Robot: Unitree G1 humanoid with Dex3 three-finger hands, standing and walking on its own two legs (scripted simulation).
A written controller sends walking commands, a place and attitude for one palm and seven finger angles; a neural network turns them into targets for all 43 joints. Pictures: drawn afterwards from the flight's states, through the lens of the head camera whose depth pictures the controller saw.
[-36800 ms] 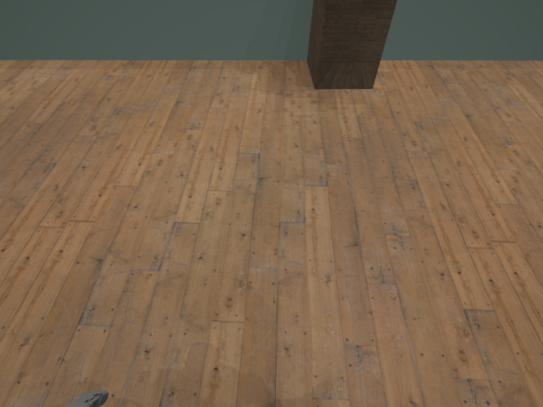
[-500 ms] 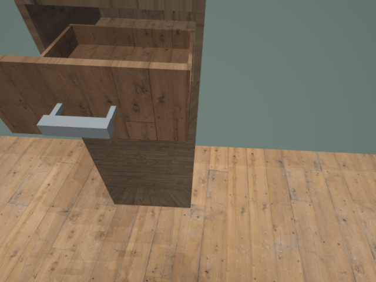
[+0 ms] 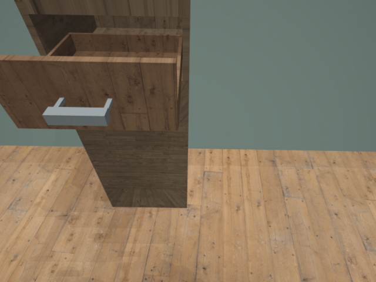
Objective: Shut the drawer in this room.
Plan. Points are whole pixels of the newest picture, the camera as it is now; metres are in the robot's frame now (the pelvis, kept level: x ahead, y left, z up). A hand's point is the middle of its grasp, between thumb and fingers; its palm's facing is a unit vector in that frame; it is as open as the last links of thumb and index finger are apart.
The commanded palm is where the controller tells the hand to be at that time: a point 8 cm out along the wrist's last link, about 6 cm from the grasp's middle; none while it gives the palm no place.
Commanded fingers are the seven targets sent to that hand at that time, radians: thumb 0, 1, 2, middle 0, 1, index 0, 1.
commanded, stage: come to a stop and stand still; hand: left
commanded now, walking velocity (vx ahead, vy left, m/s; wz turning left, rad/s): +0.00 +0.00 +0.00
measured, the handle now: (81, 109) +0.40 +0.24 +0.18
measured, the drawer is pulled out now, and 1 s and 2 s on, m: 0.24 0.24 0.24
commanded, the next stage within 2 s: look again from close up in 0.72 s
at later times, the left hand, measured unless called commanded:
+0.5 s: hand out of the picture -0.08 +0.16 -0.17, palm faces +0.06 -0.99 -0.16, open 7.4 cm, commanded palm none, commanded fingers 0.00 0.90 0.90 -0.20 -0.30 -0.20 -0.30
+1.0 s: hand out of the picture -0.07 +0.17 -0.17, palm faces +0.08 -0.99 -0.14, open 7.4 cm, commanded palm none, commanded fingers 0.00 0.90 0.90 -0.20 -0.30 -0.20 -0.30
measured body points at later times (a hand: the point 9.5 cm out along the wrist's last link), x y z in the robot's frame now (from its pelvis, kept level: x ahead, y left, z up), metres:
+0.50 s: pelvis -0.05 +0.00 +0.01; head -0.06 +0.01 +0.46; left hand -0.08 +0.21 -0.16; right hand -0.10 -0.22 -0.15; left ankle +0.00 +0.11 -0.73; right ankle +0.02 -0.11 -0.73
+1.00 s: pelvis -0.05 +0.02 +0.00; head -0.06 +0.02 +0.45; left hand -0.07 +0.22 -0.16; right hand -0.04 -0.20 -0.15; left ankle +0.00 +0.11 -0.73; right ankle +0.02 -0.11 -0.73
